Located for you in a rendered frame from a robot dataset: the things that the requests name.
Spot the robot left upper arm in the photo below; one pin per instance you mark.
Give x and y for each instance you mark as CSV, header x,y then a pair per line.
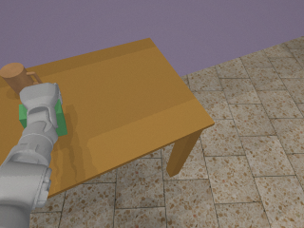
x,y
24,186

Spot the table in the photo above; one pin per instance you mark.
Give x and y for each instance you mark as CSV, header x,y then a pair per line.
x,y
120,104

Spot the left robot forearm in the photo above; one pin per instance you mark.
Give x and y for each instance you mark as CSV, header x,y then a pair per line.
x,y
38,138

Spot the robot left hand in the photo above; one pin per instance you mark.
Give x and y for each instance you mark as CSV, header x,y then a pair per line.
x,y
41,94

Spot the sponge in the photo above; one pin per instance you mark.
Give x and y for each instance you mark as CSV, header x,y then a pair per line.
x,y
60,117

